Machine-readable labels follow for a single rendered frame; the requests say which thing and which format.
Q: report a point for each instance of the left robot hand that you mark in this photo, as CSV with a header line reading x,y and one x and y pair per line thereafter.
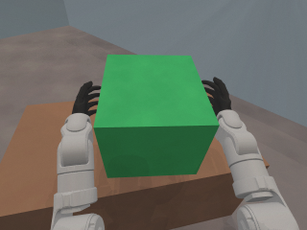
x,y
81,104

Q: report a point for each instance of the robot left upper arm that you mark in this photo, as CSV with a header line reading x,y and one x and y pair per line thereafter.
x,y
80,222

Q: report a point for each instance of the pedestal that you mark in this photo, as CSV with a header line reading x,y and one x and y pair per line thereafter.
x,y
29,180

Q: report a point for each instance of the robot right upper arm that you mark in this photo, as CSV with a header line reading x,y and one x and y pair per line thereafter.
x,y
265,216

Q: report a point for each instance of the robot right forearm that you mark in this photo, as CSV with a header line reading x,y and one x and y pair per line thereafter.
x,y
251,179

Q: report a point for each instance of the robot left forearm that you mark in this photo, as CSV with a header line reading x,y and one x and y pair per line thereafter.
x,y
75,166

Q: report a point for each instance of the carton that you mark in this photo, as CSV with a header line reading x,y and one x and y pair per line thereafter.
x,y
153,117

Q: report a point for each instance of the right robot hand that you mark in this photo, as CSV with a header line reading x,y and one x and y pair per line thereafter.
x,y
220,100

